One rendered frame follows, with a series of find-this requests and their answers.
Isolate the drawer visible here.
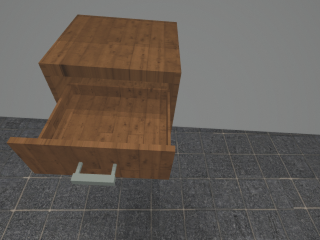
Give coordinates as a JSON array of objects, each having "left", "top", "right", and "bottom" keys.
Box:
[{"left": 7, "top": 82, "right": 176, "bottom": 180}]

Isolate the handle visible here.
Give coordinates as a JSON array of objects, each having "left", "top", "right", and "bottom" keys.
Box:
[{"left": 70, "top": 162, "right": 117, "bottom": 186}]

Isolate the cabinet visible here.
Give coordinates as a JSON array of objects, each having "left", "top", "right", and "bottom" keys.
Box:
[{"left": 38, "top": 14, "right": 182, "bottom": 134}]

